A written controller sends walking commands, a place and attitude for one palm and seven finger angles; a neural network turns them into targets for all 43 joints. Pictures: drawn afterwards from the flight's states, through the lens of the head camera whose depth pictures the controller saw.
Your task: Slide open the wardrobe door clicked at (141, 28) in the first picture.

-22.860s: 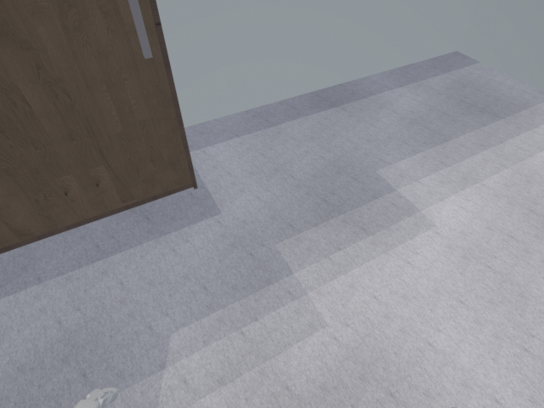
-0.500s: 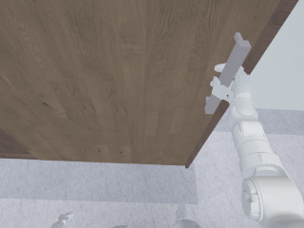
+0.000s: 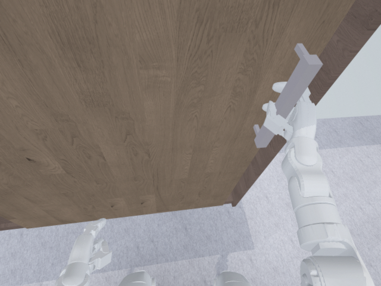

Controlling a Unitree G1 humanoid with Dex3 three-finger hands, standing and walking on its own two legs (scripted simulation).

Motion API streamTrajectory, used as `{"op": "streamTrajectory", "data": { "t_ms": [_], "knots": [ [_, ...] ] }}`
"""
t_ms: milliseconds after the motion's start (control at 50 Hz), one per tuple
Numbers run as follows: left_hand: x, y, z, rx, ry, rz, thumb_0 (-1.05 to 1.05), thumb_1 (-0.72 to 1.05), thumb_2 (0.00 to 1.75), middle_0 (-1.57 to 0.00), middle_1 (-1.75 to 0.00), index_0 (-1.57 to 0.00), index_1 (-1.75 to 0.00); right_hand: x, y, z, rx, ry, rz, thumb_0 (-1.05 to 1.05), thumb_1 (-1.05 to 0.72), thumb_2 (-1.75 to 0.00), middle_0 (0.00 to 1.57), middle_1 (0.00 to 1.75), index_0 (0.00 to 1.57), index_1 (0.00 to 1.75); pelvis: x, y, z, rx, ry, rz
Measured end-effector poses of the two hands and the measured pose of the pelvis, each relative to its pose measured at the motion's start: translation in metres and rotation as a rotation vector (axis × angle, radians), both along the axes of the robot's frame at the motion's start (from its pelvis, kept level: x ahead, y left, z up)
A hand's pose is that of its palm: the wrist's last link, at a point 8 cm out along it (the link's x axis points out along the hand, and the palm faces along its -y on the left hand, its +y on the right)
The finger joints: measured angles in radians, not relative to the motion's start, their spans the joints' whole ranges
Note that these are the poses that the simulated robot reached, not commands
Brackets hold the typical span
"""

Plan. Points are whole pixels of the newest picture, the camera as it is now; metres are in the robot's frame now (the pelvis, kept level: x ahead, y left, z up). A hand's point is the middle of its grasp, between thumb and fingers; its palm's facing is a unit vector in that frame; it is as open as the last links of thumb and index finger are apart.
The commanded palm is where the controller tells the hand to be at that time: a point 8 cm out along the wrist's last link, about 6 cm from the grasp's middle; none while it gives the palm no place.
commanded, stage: step sideways, sliding the door along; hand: right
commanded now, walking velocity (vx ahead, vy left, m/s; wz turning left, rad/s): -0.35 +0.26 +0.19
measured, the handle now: (277, 103) +0.46 -0.18 +0.10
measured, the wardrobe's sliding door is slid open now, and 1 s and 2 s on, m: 0.06 0.36 0.57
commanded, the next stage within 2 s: none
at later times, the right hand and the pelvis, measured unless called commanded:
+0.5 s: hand (206, 121) +0.40 -0.02 +0.11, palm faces +0.18 +0.98 -0.08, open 6.2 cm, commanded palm +0.36 -0.01 +0.11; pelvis +0.03 +0.10 +0.01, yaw +0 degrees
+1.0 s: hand (119, 129) +0.37 +0.14 +0.11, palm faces +0.07 +0.99 -0.09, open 6.3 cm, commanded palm +0.34 +0.12 +0.11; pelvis -0.01 +0.22 +0.01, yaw +6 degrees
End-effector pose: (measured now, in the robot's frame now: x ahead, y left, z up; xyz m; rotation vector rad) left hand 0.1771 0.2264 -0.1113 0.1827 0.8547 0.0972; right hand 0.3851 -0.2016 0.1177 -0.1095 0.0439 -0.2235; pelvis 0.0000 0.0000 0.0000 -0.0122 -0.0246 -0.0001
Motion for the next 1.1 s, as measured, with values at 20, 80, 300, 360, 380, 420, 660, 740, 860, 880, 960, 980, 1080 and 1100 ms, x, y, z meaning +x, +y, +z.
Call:
{"op": "streamTrajectory", "data": {
  "t_ms": [20,80,300,360,380,420,660,740,860,880,960,980,1080,1100],
  "knots": [
    [0.004,0.007,0.002,0.023,-0.007,0.001,0.01,0.90,0.90,-0.21,-0.30,-0.20,-0.30,0.000,0.003,0.000,-0.002,-0.006,0.005,0.00,-0.70,-0.83,0.40,1.27,0.22,1.40,0.002,0.001,0.000,0.012,0.003,-0.004],
    [0.011,0.022,0.007,0.039,-0.003,-0.009,0.01,0.90,0.90,-0.20,-0.30,-0.20,-0.30,-0.002,0.014,-0.001,-0.005,-0.028,0.032,0.01,-0.70,-0.83,0.41,1.30,0.22,1.40,0.005,0.011,0.001,0.017,-0.008,0.007],
    [0.058,0.048,0.000,-0.116,-0.089,-0.105,0.01,0.90,0.90,-0.20,-0.30,-0.20,-0.30,-0.009,0.070,-0.002,-0.056,-0.056,-0.046,-0.01,-0.66,-0.84,0.44,1.36,0.20,1.40,0.032,0.087,-0.009,0.020,-0.038,0.003],
    [0.068,0.061,0.005,-0.111,-0.115,-0.092,0.01,0.90,0.90,-0.20,-0.30,-0.20,-0.30,-0.012,0.088,-0.001,-0.049,-0.042,-0.050,0.00,-0.67,-0.82,0.43,1.35,0.20,1.40,0.033,0.097,-0.001,-0.016,-0.007,0.002],
    [0.070,0.066,0.009,-0.105,-0.123,-0.086,0.01,0.90,0.90,-0.20,-0.30,-0.20,-0.30,-0.013,0.095,-0.001,-0.044,-0.038,-0.047,0.00,-0.67,-0.82,0.42,1.35,0.21,1.40,0.033,0.099,0.002,-0.026,0.002,0.004],
    [0.071,0.075,0.015,-0.087,-0.126,-0.080,0.01,0.90,0.90,-0.20,-0.30,-0.20,-0.30,-0.015,0.107,-0.001,-0.032,-0.039,-0.033,0.00,-0.68,-0.81,0.40,1.35,0.22,1.40,0.032,0.101,0.008,-0.035,0.012,0.002],
    [0.050,0.107,0.031,-0.031,-0.083,-0.106,0.01,0.90,0.90,-0.20,-0.30,-0.20,-0.30,-0.025,0.181,-0.004,0.038,-0.106,0.153,0.03,-0.74,-0.79,0.34,1.39,0.24,1.40,0.024,0.129,0.006,0.032,-0.012,0.055],
    [0.044,0.118,0.032,-0.088,-0.106,-0.089,0.01,0.90,0.90,-0.20,-0.30,-0.20,-0.30,-0.030,0.206,-0.002,0.011,-0.090,0.167,0.02,-0.74,-0.78,0.36,1.40,0.22,1.40,0.018,0.155,0.009,0.049,-0.013,0.092],
    [0.031,0.163,0.019,-0.138,-0.149,-0.061,0.01,0.90,0.90,-0.21,-0.30,-0.20,-0.30,-0.036,0.247,-0.002,-0.028,-0.097,0.123,0.01,-0.73,-0.80,0.39,1.36,0.19,1.39,0.007,0.206,-0.003,0.035,-0.014,0.092],
    [0.027,0.174,0.018,-0.121,-0.145,-0.047,0.01,0.90,0.90,-0.21,-0.30,-0.20,-0.30,-0.037,0.254,-0.002,-0.024,-0.090,0.118,0.01,-0.73,-0.80,0.39,1.35,0.19,1.39,0.005,0.210,-0.001,0.025,-0.004,0.093],
    [0.003,0.216,0.023,-0.040,-0.115,0.027,0.01,0.90,0.90,-0.21,-0.30,-0.20,-0.30,-0.041,0.280,0.000,0.000,-0.065,0.133,0.02,-0.73,-0.80,0.35,1.31,0.21,1.40,-0.005,0.219,0.009,-0.018,0.024,0.109],
    [-0.005,0.226,0.025,-0.018,-0.102,0.046,0.01,0.90,0.90,-0.21,-0.30,-0.20,-0.30,-0.041,0.285,0.000,0.004,-0.065,0.145,0.02,-0.73,-0.79,0.34,1.31,0.22,1.40,-0.007,0.221,0.010,-0.018,0.025,0.108],
    [-0.046,0.267,0.027,0.078,-0.039,0.137,0.01,0.90,0.90,-0.20,-0.30,-0.20,-0.30,-0.043,0.308,-0.003,0.013,-0.108,0.259,0.01,-0.73,-0.77,0.36,1.34,0.20,1.39,-0.021,0.232,0.001,0.012,0.009,0.112],
    [-0.055,0.272,0.028,0.079,-0.020,0.144,0.01,0.90,0.90,-0.20,-0.30,-0.20,-0.30,-0.044,0.313,-0.003,0.010,-0.107,0.271,0.01,-0.73,-0.77,0.36,1.35,0.20,1.39,-0.024,0.237,0.002,0.010,0.003,0.125]
  ]
}}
